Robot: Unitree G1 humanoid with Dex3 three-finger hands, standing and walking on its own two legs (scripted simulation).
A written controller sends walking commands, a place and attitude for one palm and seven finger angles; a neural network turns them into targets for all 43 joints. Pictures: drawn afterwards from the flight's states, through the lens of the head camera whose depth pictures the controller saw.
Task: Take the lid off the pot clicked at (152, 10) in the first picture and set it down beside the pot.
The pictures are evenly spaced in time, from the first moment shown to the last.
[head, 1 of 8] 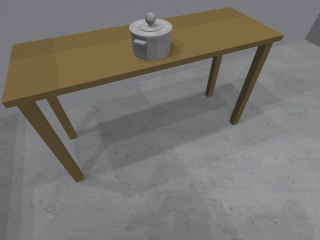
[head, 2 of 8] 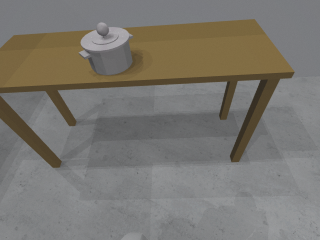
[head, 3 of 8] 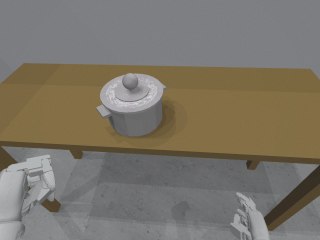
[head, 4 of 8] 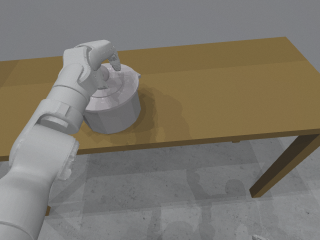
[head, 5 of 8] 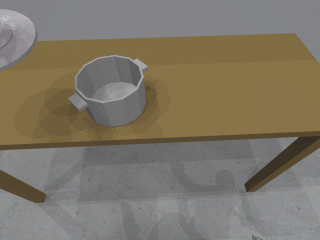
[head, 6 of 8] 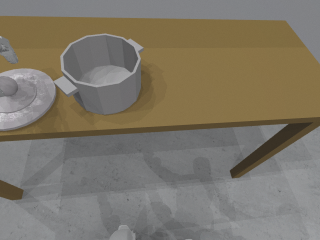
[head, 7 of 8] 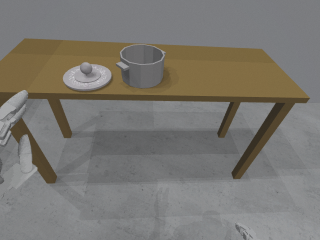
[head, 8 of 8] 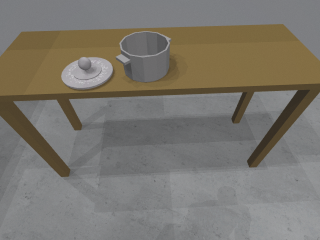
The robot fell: no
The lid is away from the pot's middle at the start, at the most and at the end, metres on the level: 0.00 0.24 0.23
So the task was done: yes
